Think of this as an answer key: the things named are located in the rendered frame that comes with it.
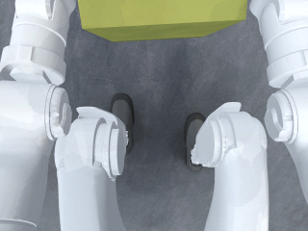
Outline carton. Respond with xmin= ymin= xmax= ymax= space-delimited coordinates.
xmin=77 ymin=0 xmax=247 ymax=42

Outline left robot shin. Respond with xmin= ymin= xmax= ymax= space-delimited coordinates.
xmin=54 ymin=106 xmax=129 ymax=169

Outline robot left forearm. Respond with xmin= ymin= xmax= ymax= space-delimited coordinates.
xmin=0 ymin=0 xmax=76 ymax=86

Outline robot right forearm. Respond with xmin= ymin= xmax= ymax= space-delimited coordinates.
xmin=249 ymin=0 xmax=308 ymax=89

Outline right robot upper arm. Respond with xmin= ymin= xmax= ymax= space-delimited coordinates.
xmin=264 ymin=86 xmax=308 ymax=204

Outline left robot foot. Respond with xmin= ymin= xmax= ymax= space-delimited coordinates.
xmin=110 ymin=92 xmax=135 ymax=155

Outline left robot upper arm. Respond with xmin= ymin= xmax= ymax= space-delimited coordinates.
xmin=0 ymin=80 xmax=72 ymax=231

